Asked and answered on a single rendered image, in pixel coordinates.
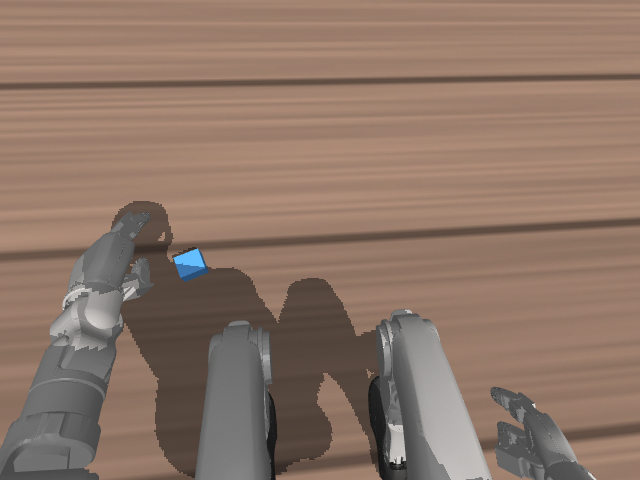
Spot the right robot arm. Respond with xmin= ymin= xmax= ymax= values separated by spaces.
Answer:
xmin=544 ymin=461 xmax=596 ymax=480

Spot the left robot arm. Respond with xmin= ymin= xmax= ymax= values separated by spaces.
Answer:
xmin=0 ymin=282 xmax=124 ymax=480

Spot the small box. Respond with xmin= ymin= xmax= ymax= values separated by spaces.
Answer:
xmin=174 ymin=248 xmax=209 ymax=282

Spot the left robot hand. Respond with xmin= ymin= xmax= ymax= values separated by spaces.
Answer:
xmin=68 ymin=211 xmax=154 ymax=302

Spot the right robot hand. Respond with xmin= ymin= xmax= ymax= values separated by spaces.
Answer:
xmin=490 ymin=387 xmax=579 ymax=480

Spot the right robot foot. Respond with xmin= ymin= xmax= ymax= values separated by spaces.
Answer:
xmin=368 ymin=376 xmax=408 ymax=480

